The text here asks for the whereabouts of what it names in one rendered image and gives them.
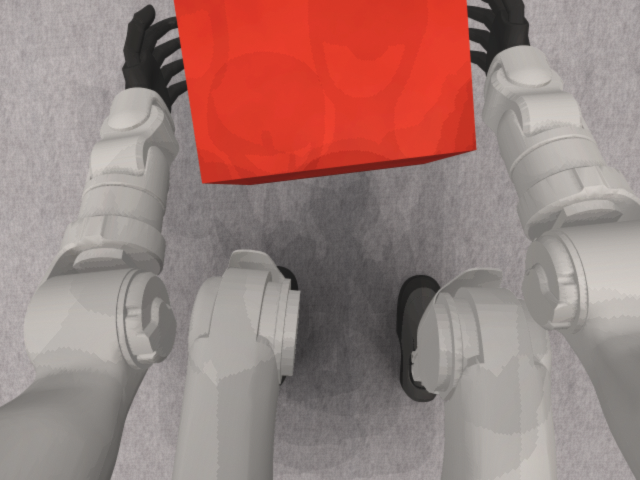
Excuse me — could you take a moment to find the right robot forearm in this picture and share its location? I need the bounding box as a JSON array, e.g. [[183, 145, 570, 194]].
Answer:
[[482, 45, 640, 241]]

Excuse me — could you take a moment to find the right robot upper arm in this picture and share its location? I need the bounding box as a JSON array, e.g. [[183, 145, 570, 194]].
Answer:
[[522, 220, 640, 480]]

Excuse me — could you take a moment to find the robot thigh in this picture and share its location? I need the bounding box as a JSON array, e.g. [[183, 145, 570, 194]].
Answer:
[[172, 268, 300, 480], [422, 287, 557, 480]]

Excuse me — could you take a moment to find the carton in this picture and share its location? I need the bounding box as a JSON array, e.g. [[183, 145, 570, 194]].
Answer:
[[174, 0, 477, 185]]

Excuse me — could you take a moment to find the right robot thigh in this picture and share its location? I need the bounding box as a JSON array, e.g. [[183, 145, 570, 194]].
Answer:
[[422, 287, 557, 480]]

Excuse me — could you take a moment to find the left robot hand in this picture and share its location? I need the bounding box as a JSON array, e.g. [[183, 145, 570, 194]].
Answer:
[[122, 4, 188, 114]]

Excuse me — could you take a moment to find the left robot forearm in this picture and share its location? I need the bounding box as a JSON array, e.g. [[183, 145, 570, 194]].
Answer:
[[24, 87, 179, 365]]

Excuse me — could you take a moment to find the left robot thigh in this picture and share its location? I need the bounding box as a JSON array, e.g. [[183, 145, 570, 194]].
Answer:
[[172, 268, 300, 480]]

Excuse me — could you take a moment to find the right robot hand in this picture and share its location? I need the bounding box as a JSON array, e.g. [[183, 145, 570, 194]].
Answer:
[[467, 0, 530, 76]]

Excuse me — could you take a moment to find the left robot upper arm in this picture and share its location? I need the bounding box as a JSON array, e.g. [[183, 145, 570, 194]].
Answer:
[[0, 268, 177, 480]]

